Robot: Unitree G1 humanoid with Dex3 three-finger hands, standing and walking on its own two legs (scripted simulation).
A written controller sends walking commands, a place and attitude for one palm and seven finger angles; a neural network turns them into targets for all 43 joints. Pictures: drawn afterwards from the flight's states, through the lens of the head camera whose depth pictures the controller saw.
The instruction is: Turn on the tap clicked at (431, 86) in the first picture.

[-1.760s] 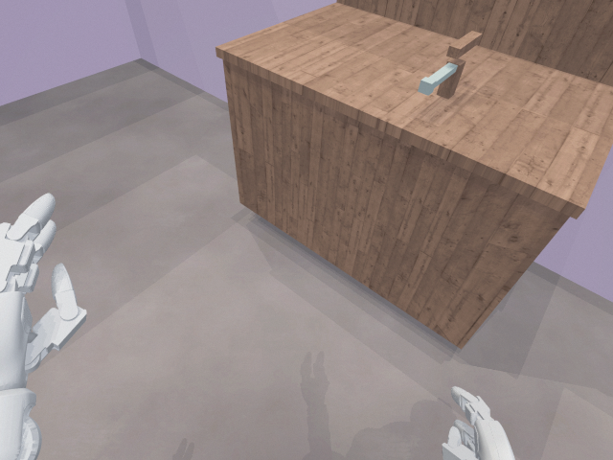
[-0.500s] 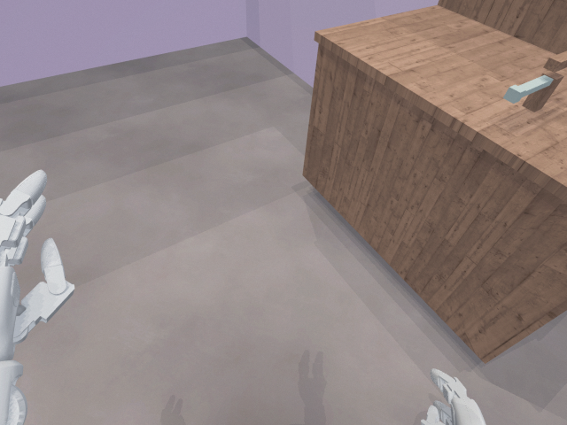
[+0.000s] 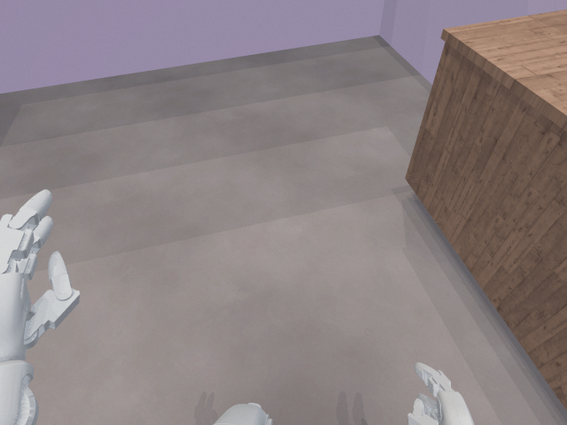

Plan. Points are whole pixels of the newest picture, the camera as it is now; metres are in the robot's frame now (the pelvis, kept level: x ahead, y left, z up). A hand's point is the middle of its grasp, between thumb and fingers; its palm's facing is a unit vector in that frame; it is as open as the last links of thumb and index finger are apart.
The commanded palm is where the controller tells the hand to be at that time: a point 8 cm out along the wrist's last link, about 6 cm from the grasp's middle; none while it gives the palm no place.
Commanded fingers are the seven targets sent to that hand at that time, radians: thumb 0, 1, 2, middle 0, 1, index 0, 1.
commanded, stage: walk around to get in front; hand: left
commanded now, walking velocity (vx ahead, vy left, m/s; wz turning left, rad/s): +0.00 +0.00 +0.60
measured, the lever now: out of the picture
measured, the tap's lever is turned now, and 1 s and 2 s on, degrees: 0 0 0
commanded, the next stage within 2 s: none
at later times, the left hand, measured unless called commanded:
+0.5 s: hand out of the picture +0.06 +0.30 +0.18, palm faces +0.61 -0.69 -0.39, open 7.4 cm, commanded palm +0.00 +0.33 +0.18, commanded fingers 0.00 0.90 0.90 -0.20 -0.30 -0.20 -0.30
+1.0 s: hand out of the picture -0.03 +0.32 +0.17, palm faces +0.78 -0.43 -0.45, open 7.4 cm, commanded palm -0.10 +0.32 +0.18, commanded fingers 0.00 0.90 0.90 -0.20 -0.30 -0.20 -0.30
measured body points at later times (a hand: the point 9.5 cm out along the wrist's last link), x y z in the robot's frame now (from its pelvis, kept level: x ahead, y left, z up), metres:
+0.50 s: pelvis -0.07 +0.02 +0.00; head -0.06 +0.04 +0.45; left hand +0.03 +0.34 +0.20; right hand +0.16 -0.13 -0.07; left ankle -0.08 +0.13 -0.74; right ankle -0.02 -0.11 -0.67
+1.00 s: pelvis -0.07 +0.00 +0.01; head -0.04 +0.01 +0.46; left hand -0.07 +0.34 +0.20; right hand +0.21 -0.14 -0.09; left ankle -0.11 +0.16 -0.68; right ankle -0.06 -0.11 -0.74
